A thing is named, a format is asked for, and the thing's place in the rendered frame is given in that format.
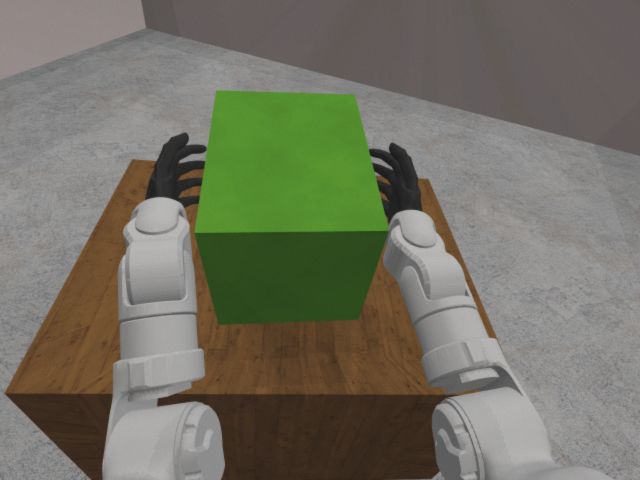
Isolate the robot left forearm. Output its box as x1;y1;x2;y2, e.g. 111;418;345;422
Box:
102;197;205;480

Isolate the right robot hand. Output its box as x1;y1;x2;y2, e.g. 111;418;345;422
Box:
369;142;423;224

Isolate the pedestal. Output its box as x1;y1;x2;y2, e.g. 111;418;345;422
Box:
4;159;507;480

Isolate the robot right forearm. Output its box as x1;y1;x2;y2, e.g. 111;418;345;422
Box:
383;210;552;457

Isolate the robot left upper arm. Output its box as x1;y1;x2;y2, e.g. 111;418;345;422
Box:
104;401;225;480

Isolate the carton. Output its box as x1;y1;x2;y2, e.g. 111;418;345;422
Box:
194;90;389;325

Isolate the left robot hand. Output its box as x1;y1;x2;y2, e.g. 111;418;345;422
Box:
145;133;207;208

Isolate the robot right upper arm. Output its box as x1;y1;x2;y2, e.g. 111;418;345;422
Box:
432;387;615;480

